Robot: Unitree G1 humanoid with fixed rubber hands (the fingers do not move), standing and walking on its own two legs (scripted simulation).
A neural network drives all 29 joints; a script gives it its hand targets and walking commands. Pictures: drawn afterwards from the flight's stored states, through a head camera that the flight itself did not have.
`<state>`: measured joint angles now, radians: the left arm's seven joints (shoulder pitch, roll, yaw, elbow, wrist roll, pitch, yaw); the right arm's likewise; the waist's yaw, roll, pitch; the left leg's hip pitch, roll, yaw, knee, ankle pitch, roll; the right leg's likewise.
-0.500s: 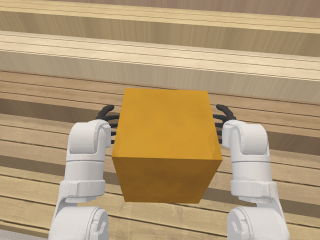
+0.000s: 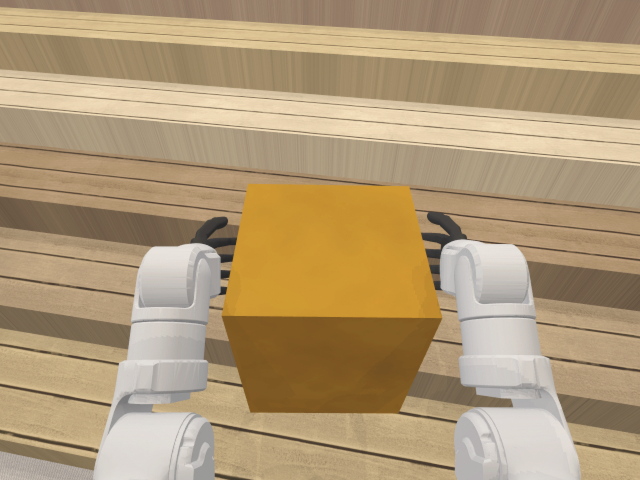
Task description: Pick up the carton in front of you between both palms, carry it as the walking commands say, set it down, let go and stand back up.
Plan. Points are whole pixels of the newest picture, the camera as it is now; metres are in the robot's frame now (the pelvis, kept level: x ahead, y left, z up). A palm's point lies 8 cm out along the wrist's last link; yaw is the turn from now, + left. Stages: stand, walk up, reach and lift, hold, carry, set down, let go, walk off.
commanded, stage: carry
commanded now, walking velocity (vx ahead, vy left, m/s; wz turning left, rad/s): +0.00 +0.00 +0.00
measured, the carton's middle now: (326, 303) +0.35 +0.00 +0.04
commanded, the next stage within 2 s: none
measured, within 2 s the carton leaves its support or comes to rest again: neither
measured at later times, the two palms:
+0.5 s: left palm (203, 274) +0.33 +0.15 +0.12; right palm (457, 271) +0.34 -0.15 +0.13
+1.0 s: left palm (203, 276) +0.33 +0.14 +0.12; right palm (458, 274) +0.33 -0.15 +0.13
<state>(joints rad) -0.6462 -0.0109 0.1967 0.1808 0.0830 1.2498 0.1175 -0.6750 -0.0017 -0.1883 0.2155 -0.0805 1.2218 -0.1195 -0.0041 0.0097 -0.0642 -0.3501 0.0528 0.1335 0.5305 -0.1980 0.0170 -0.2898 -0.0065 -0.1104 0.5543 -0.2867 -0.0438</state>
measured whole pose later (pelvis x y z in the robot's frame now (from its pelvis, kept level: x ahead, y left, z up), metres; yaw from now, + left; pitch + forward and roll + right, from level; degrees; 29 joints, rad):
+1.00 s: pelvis -0.02 +0.00 +0.00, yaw +0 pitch +1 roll +0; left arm -0.65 -0.01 0.20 0.17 0.08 1.25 0.12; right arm -0.67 0.00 -0.19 0.20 -0.08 1.22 -0.12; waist 0.00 0.01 -0.05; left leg -0.37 0.06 0.14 0.53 -0.17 0.02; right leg -0.32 -0.01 -0.12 0.56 -0.27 -0.05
